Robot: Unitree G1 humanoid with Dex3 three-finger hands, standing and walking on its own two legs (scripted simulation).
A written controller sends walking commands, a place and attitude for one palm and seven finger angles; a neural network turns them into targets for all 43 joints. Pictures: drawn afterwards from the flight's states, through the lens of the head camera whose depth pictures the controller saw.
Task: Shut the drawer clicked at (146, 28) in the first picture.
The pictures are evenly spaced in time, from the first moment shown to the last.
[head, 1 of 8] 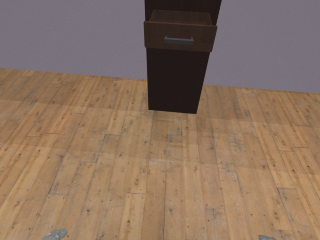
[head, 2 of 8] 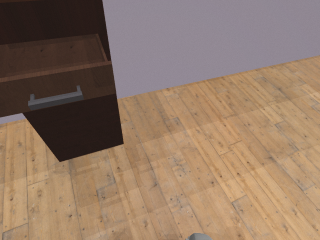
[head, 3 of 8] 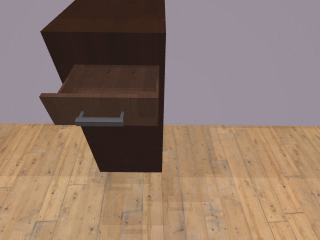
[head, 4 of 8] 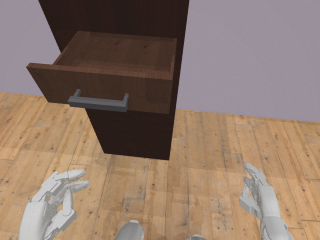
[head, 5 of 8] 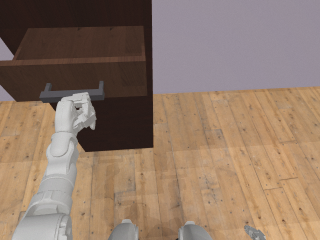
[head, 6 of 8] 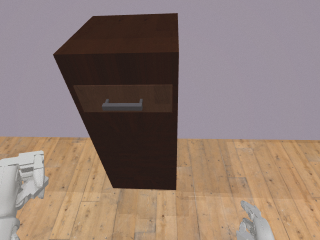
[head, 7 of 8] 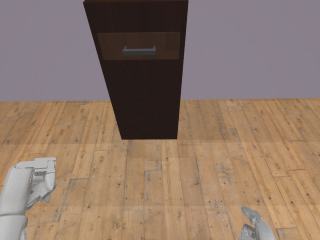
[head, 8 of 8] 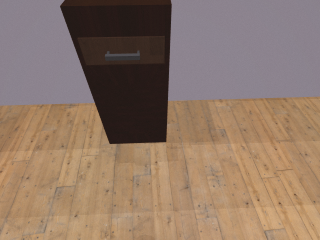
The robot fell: no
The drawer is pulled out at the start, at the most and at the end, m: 0.20 0.20 0.00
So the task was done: yes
